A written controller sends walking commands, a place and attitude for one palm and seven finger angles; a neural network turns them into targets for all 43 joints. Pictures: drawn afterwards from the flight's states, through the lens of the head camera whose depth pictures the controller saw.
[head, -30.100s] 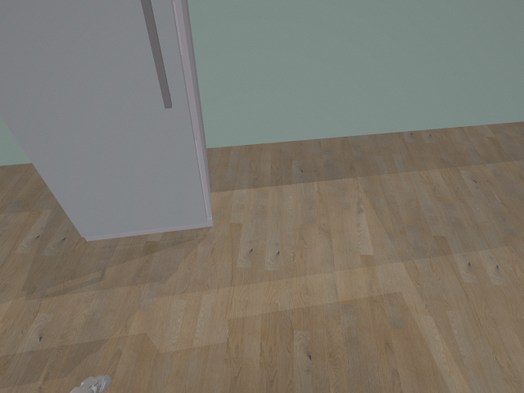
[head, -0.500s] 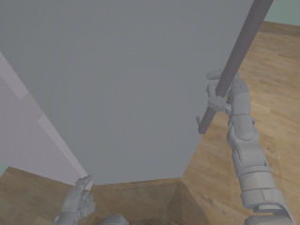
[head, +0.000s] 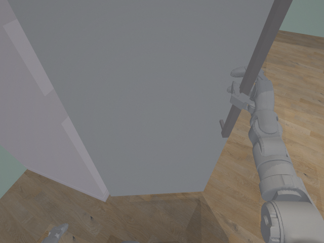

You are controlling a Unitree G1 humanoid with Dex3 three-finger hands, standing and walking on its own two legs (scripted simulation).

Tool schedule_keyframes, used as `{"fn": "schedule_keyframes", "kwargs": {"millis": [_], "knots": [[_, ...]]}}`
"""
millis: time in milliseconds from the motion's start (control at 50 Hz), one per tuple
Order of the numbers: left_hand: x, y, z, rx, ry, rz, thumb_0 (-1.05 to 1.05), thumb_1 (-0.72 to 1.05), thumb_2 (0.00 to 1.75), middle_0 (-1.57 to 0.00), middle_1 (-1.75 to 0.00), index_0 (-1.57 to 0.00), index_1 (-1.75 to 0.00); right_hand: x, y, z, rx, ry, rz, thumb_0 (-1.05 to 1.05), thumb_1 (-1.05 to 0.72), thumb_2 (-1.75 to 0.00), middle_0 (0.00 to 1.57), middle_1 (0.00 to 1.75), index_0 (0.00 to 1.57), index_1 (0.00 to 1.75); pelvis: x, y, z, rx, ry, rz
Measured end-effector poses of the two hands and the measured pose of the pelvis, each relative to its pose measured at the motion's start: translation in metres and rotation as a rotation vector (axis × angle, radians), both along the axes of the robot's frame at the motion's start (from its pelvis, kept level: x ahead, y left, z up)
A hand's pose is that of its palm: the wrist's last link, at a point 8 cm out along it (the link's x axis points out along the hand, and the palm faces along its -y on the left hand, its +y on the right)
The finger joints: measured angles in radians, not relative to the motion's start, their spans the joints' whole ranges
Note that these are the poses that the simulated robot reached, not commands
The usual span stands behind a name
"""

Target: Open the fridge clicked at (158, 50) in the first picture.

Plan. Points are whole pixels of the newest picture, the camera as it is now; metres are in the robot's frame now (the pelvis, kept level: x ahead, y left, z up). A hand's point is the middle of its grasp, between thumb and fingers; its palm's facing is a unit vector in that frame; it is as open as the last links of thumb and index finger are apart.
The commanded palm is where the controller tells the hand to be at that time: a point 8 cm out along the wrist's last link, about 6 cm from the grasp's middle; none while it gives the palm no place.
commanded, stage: stop walking and hold the door back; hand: right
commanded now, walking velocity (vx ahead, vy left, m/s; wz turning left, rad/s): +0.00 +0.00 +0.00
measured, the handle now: (244, 77) +0.48 -0.14 +0.18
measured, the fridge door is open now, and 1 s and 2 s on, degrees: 66 68 68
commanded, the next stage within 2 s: loosen the grip on the handle in 0.64 s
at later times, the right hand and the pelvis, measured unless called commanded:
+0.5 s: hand (235, 100) +0.43 -0.12 +0.15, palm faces -0.01 +0.99 -0.14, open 5.2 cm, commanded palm +0.39 -0.19 +0.14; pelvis +0.00 -0.02 +0.00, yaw +3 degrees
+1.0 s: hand (242, 106) +0.41 -0.13 +0.15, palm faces +0.03 +0.99 -0.15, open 9.1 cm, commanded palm +0.38 -0.18 +0.15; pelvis -0.03 +0.00 +0.00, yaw +2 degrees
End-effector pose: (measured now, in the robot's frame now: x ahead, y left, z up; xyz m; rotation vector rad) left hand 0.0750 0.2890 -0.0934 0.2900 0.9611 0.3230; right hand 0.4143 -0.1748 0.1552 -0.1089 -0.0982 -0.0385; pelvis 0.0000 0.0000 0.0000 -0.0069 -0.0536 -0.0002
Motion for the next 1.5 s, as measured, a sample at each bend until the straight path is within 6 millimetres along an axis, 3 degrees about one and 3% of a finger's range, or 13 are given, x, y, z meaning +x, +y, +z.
{"fn": "schedule_keyframes", "kwargs": {"millis": [200, 340, 500, 760, 820, 900, 1100, 1220, 1340, 1500], "knots": [[0.029, -0.056, -0.016, -0.155, -0.036, -0.061, 0.01, 0.90, 0.90, -0.21, -0.30, -0.20, -0.30, -0.003, -0.002, 0.000, -0.055, -0.020, 0.014, -0.03, -0.72, -0.78, 0.45, 1.40, 0.46, 1.40, 0.000, -0.005, 0.001, 0.027, 0.026, 0.007], [0.040, -0.073, -0.003, -0.128, -0.073, -0.064, 0.01, 0.90, 0.90, -0.21, -0.30, -0.20, -0.30, 0.000, -0.006, -0.002, -0.037, -0.010, 0.068, -0.05, -0.70, -0.78, 0.45, 1.40, 0.46, 1.40, 0.000, -0.022, 0.004, 0.012, 0.029, 0.034], [0.037, -0.071, 0.001, -0.131, -0.087, -0.068, 0.01, 0.90, 0.90, -0.21, -0.30, -0.20, -0.30, -0.008, -0.003, -0.003, -0.032, -0.030, 0.059, -0.04, -0.74, -0.79, 0.45, 1.40, 0.43, 1.40, -0.005, -0.021, 0.005, 0.025, 0.047, 0.055], [0.011, -0.045, 0.003, -0.082, -0.043, -0.012, 0.01, 0.90, 0.90, -0.21, -0.30, -0.20, -0.30, -0.023, -0.005, -0.002, -0.075, -0.029, 0.059, -0.06, -0.72, -0.79, 0.46, 1.40, 0.43, 1.40, -0.012, -0.014, 0.007, 0.025, 0.035, 0.062], [0.006, -0.040, 0.013, -0.088, -0.087, -0.021, 0.02, 0.90, 0.90, -0.21, -0.30, -0.20, -0.30, -0.016, -0.008, -0.001, -0.056, 0.011, 0.086, -0.07, -0.64, -0.79, 0.46, 1.40, 0.43, 1.40, -0.016, -0.008, 0.007, 0.003, 0.066, 0.043], [-0.001, -0.029, 0.019, -0.080, -0.153, -0.034, 0.01, 0.90, 0.90, -0.21, -0.30, -0.20, -0.30, -0.025, -0.015, 0.000, 0.046, 0.015, 0.047, -0.04, -0.51, -0.73, 0.46, 1.40, 0.44, 1.40, -0.020, -0.004, 0.005, 0.002, 0.066, 0.040], [-0.029, -0.017, -0.001, -0.094, -0.095, -0.050, 0.01, 0.90, 0.90, -0.21, -0.30, -0.20, -0.30, -0.029, -0.007, -0.006, -0.052, -0.066, 0.052, 0.00, 0.21, -0.37, 0.43, 1.37, 0.38, 1.34, -0.032, 0.006, -0.005, 0.000, 0.094, 0.040], [-0.038, -0.015, -0.007, -0.105, -0.052, -0.011, 0.02, 0.90, 0.90, -0.21, -0.30, -0.20, -0.30, -0.019, -0.012, -0.014, -0.050, -0.044, 0.046, 0.00, 0.44, -0.25, 0.37, 1.30, 0.34, 1.28, -0.023, 0.010, -0.005, 0.000, 0.118, 0.060], [-0.022, -0.017, -0.007, -0.115, -0.052, -0.005, 0.02, 0.90, 0.90, -0.21, -0.30, -0.20, -0.30, -0.021, -0.017, -0.015, -0.036, -0.058, 0.053, -0.01, 0.52, -0.21, 0.34, 1.24, 0.30, 1.21, -0.005, 0.009, -0.002, 0.002, 0.124, 0.068], [0.027, -0.022, 0.003, -0.108, -0.105, -0.058, 0.02, 0.90, 0.90, -0.21, -0.30, -0.20, -0.30, -0.025, -0.042, -0.024, -0.036, -0.038, 0.008, -0.01, 0.55, -0.20, 0.28, 1.18, 0.27, 1.16, 0.010, 0.007, -0.001, 0.004, 0.138, 0.058]]}}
